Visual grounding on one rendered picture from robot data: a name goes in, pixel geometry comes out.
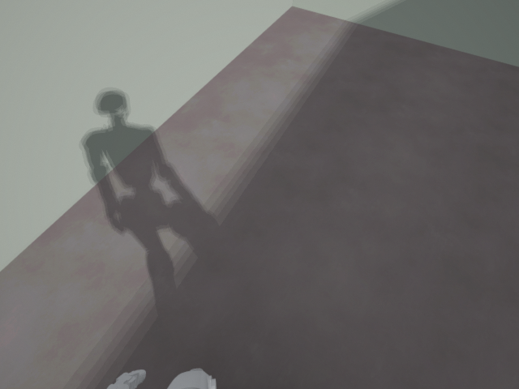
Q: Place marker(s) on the robot left thigh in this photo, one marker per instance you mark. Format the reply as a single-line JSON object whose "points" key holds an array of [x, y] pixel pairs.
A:
{"points": [[195, 379]]}

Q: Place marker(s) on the robot left hand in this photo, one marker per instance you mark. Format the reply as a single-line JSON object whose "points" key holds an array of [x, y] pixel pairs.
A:
{"points": [[129, 380]]}

